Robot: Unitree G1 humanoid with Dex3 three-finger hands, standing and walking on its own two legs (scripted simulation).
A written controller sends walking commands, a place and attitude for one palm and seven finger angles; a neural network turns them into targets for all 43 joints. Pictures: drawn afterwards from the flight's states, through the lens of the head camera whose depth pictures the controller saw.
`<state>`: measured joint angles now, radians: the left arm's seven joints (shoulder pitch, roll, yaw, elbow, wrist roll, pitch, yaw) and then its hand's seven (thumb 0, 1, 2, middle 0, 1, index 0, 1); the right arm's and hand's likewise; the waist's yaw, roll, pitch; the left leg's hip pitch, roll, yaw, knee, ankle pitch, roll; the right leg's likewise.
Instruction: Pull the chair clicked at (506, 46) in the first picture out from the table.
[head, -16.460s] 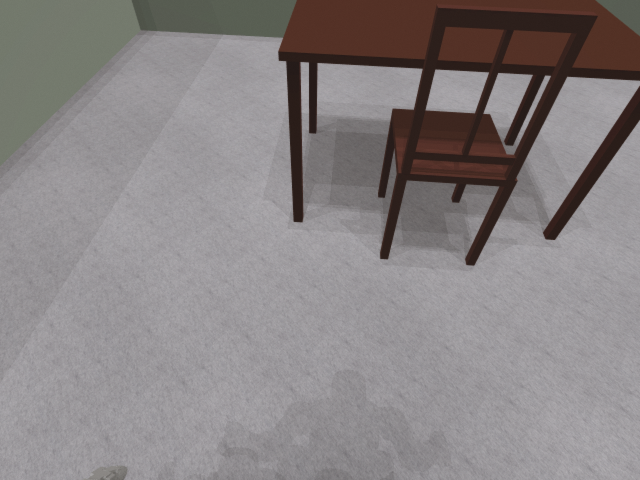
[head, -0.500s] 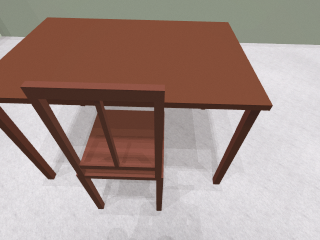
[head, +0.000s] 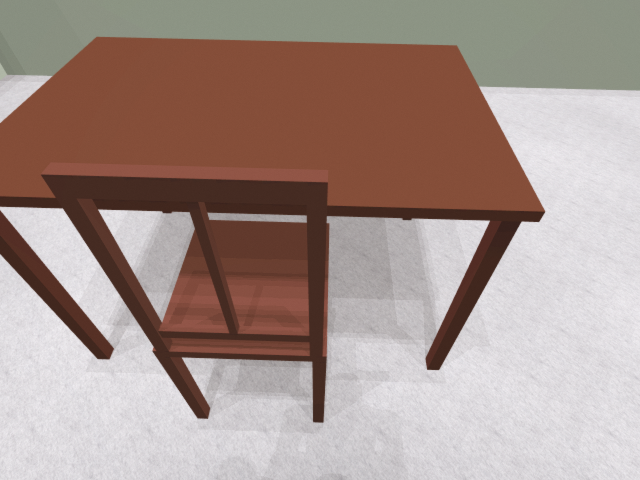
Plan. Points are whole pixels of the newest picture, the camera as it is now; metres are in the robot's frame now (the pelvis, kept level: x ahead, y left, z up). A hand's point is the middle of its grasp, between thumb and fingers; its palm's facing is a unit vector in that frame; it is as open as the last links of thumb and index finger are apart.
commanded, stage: look again from close up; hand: left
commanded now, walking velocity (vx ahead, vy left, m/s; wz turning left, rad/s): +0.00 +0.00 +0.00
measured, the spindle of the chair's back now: (218, 276) +0.44 +0.21 -0.06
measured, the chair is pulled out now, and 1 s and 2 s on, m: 0.00 0.00 0.00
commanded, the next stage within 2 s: raise the hand toward the chair's back in 0.32 s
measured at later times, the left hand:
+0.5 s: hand out of the picture +0.00 +0.17 -0.15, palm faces +0.16 -0.96 -0.24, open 7.3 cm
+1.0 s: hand out of the picture +0.12 +0.18 -0.07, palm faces +0.12 -0.99 -0.04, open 10.6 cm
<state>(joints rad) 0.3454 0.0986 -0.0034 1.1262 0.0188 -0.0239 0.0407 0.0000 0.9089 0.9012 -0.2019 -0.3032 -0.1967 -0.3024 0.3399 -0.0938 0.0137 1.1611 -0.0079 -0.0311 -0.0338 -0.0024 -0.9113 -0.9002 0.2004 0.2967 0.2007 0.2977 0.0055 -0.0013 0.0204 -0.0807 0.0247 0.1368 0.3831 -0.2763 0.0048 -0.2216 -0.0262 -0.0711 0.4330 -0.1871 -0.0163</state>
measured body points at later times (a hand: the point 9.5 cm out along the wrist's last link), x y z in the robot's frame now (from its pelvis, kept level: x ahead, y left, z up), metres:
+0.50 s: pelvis -0.01 -0.01 +0.00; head +0.00 -0.01 +0.45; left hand -0.01 +0.22 -0.14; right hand -0.02 -0.21 -0.16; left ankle -0.04 +0.11 -0.74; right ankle +0.03 -0.11 -0.74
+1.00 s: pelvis -0.05 -0.01 -0.11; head +0.01 +0.01 +0.34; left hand +0.11 +0.23 -0.07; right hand +0.23 -0.19 -0.14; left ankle -0.04 +0.11 -0.74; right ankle +0.03 -0.11 -0.74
